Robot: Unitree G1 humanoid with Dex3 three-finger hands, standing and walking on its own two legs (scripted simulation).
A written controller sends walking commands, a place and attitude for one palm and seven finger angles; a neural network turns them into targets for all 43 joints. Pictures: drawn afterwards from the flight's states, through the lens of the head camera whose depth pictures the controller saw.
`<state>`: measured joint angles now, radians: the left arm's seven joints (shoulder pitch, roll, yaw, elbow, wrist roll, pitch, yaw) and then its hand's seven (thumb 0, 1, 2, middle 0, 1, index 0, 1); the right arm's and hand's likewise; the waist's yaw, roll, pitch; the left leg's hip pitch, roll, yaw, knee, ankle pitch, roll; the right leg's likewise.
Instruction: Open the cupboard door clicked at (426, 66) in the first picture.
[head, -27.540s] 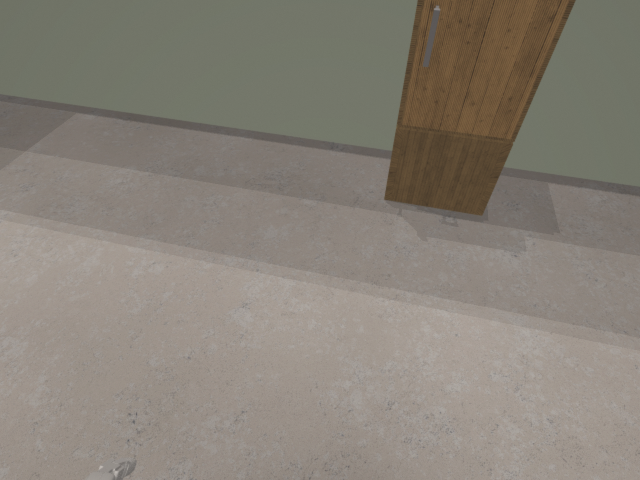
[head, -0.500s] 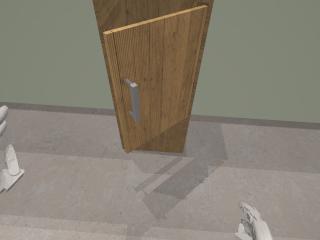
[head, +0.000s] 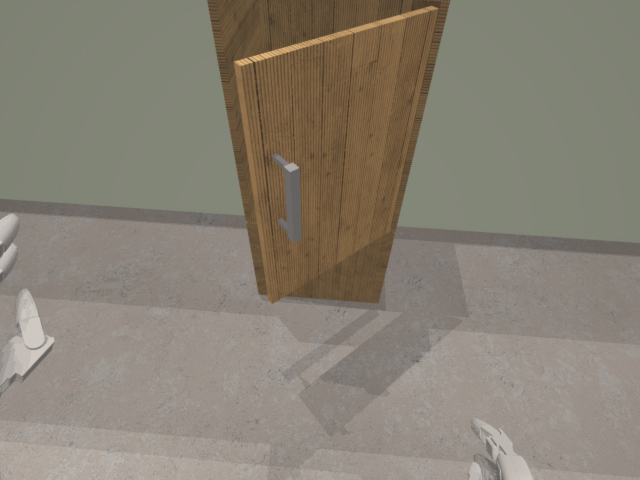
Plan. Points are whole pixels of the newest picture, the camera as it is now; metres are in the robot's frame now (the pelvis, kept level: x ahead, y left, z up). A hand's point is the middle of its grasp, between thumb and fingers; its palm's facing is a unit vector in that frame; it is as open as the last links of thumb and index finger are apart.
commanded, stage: stop stepping back and stand still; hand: left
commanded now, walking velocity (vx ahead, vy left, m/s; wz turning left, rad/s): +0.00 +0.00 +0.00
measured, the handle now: (286, 199) +0.58 +0.10 +0.00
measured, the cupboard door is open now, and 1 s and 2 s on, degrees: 43 43 43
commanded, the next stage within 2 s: let the arm hang, fingers relaxed in 0.20 s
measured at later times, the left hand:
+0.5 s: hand (151, 468) +0.16 +0.23 -0.10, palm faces +0.01 -0.92 -0.39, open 7.4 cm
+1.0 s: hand out of the picture +0.03 +0.21 -0.16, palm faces +0.05 -0.94 -0.33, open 7.4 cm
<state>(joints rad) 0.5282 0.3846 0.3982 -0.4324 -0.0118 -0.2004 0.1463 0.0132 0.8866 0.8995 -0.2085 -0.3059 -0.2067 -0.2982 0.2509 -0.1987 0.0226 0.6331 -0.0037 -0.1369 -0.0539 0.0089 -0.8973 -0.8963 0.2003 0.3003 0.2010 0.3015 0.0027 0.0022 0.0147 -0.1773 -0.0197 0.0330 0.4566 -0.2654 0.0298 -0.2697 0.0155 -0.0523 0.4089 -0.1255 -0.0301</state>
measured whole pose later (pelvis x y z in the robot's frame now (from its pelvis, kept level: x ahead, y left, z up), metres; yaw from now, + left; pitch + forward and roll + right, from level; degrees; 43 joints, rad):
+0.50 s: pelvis +0.00 +0.00 -0.01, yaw +1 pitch +0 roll +2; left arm 0.23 0.29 0.06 0.52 0.04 0.04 0.00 0.01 0.90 0.90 -0.20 -0.30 -0.19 -0.30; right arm 0.11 -0.31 -0.01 0.81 -0.02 -0.04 0.01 0.00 -0.90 -0.90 0.20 0.30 0.20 0.30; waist -0.01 0.04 0.05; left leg -0.26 -0.07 0.04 0.58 -0.32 0.05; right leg -0.40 -0.04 -0.04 0.63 -0.23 -0.03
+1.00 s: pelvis +0.00 -0.03 +0.00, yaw +3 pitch -1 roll +0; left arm 0.17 0.27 0.03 1.12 0.01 0.01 0.01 0.00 0.91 0.90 -0.20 -0.30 -0.20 -0.30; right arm 0.27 -0.24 0.00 1.10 -0.03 0.02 0.00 0.00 -0.90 -0.90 0.20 0.30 0.20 0.30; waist 0.00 0.04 0.06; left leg -0.16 -0.01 -0.02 0.42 -0.24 0.00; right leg -0.25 0.02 -0.10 0.39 -0.13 -0.07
